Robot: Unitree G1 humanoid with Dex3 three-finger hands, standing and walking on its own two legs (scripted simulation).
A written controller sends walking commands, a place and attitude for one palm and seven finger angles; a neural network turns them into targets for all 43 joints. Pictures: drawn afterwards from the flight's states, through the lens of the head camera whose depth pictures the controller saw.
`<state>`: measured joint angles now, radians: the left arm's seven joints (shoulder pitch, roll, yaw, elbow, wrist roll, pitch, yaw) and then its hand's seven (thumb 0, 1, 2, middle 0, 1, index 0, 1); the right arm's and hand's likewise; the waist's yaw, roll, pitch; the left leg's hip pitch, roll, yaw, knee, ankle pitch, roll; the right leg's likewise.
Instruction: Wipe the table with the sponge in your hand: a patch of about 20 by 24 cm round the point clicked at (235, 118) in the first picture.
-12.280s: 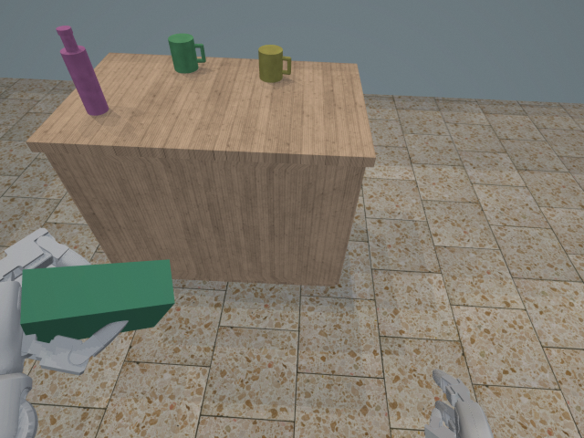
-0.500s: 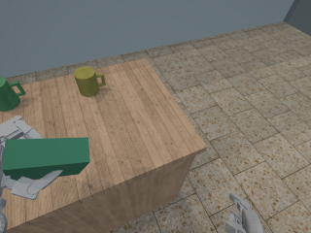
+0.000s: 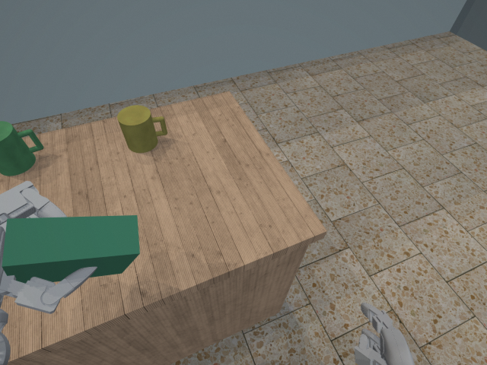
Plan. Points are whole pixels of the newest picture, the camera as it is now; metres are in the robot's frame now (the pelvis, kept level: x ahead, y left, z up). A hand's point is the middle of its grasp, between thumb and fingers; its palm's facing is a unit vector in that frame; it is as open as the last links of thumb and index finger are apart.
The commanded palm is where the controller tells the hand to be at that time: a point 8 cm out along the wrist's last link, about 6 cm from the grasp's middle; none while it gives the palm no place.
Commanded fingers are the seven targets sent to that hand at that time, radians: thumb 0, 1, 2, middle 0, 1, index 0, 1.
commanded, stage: shuffle to correct the standing spot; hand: left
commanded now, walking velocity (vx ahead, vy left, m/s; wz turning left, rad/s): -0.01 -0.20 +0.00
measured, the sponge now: (94, 249) +0.23 +0.20 +0.14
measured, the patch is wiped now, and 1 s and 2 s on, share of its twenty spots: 0.00 0.00 0.00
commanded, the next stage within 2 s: come to a stop and stand still in 1.62 s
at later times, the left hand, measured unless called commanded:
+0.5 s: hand (53, 248) +0.22 +0.23 +0.16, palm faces +0.31 -0.85 -0.42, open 8.8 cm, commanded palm +0.16 +0.28 +0.18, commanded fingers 0.00 0.10 1.30 -1.20 -1.60 -1.20 -1.60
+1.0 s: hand (46, 254) +0.21 +0.24 +0.16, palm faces +0.32 -0.86 -0.40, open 8.9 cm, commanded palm +0.15 +0.28 +0.18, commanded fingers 0.00 0.10 1.30 -1.20 -1.60 -1.20 -1.60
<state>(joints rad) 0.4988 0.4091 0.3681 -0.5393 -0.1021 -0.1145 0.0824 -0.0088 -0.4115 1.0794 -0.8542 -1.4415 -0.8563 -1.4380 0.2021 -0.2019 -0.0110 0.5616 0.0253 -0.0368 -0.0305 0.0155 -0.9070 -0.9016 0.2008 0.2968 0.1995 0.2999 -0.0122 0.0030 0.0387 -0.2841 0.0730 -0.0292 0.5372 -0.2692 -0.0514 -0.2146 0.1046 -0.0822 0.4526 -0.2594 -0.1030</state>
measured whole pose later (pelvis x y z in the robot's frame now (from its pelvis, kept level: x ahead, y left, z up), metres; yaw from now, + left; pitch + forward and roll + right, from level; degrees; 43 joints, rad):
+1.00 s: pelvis -0.01 +0.00 +0.00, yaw +0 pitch +1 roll -1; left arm 0.50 0.40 0.36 -0.54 -0.10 -0.11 0.09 -0.01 -0.41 1.08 -0.85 -1.44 -0.86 -1.44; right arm 0.21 -0.20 -0.01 0.57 0.03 -0.03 -0.03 0.02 -0.91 -0.90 0.20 0.30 0.20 0.30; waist -0.02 0.00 0.02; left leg -0.29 0.07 -0.04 0.53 -0.26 -0.05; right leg -0.22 0.10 -0.09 0.45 -0.25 -0.10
